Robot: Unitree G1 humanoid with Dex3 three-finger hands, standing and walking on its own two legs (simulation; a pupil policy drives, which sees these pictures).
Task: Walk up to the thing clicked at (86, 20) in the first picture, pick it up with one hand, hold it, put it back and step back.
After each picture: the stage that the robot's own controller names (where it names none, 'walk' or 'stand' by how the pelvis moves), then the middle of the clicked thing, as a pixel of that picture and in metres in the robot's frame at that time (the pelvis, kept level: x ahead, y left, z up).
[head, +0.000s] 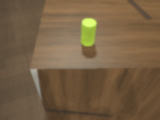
stand; (88, 32) +0.63 -0.01 +0.01
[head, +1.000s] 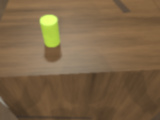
rise first; (50, 31) +0.55 +0.17 +0.05
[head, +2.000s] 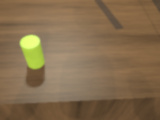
stand; (33, 52) +0.44 +0.21 +0.03
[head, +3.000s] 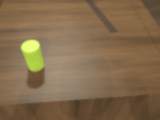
stand; (33, 56) +0.47 +0.21 +0.01
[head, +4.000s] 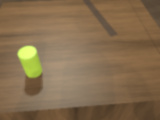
stand; (30, 62) +0.44 +0.22 +0.01
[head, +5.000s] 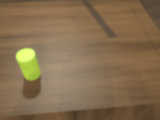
stand; (29, 64) +0.42 +0.22 +0.01
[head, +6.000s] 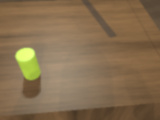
stand; (29, 64) +0.43 +0.22 +0.01
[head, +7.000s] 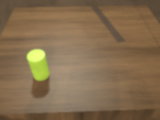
rise first; (38, 65) +0.43 +0.21 +0.01
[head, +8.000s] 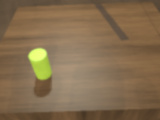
go down; (41, 64) +0.43 +0.21 +0.01
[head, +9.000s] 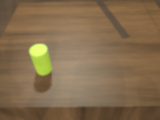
go down; (41, 60) +0.45 +0.20 +0.02
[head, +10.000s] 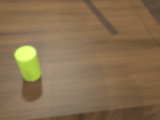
go down; (29, 64) +0.41 +0.19 +0.04
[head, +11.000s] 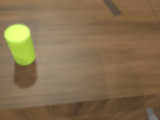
close in; (21, 46) +0.43 +0.19 +0.07
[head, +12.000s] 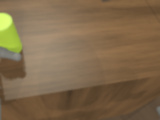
close; (5, 36) +0.45 +0.21 +0.09
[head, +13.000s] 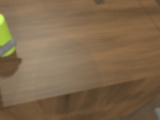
lift; out of the picture +0.46 +0.22 +0.09
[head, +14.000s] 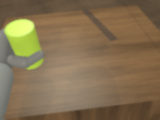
lift; (26, 45) +0.33 +0.15 +0.24
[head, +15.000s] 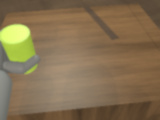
hold; (20, 50) +0.32 +0.17 +0.22
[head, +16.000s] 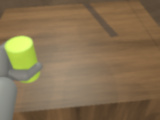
hold; (24, 60) +0.33 +0.18 +0.17
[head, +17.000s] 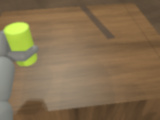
crouch; (22, 45) +0.39 +0.19 +0.18
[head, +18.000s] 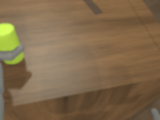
lower; (8, 44) +0.46 +0.21 +0.07
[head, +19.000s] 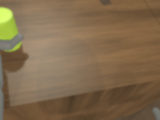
lower; (5, 30) +0.47 +0.21 +0.09
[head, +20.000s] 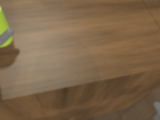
lower; out of the picture +0.49 +0.22 +0.09
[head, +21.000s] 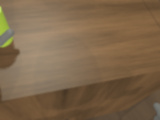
lower; out of the picture +0.49 +0.22 +0.09
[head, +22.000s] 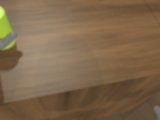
loosen; out of the picture +0.48 +0.22 +0.09
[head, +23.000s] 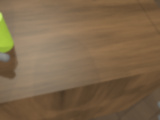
withdraw; out of the picture +0.47 +0.22 +0.09
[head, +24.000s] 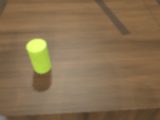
sink last; (39, 56) +0.43 +0.19 +0.06
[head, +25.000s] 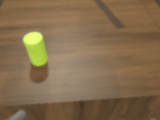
stand; (36, 49) +0.46 +0.21 +0.06
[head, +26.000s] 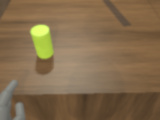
stand; (42, 42) +0.49 +0.21 +0.08
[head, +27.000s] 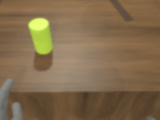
stand; (41, 36) +0.48 +0.20 +0.09
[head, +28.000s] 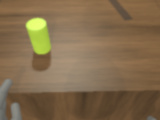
stand; (39, 37) +0.48 +0.21 +0.09
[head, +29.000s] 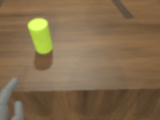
walk; (41, 36) +0.49 +0.20 +0.08
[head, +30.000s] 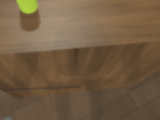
walk; out of the picture +0.60 +0.20 +0.04
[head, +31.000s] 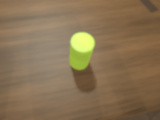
walk; (80, 52) +0.40 +0.01 +0.04
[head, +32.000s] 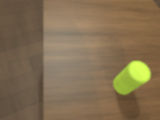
walk; (130, 78) +0.34 -0.10 +0.03
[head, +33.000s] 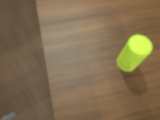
stand; (132, 54) +0.40 -0.13 +0.04
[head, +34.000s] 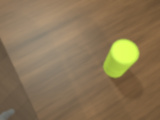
walk; (118, 60) +0.35 -0.11 +0.04
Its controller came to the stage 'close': yes
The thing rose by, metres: 0.22
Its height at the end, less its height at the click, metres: +0.00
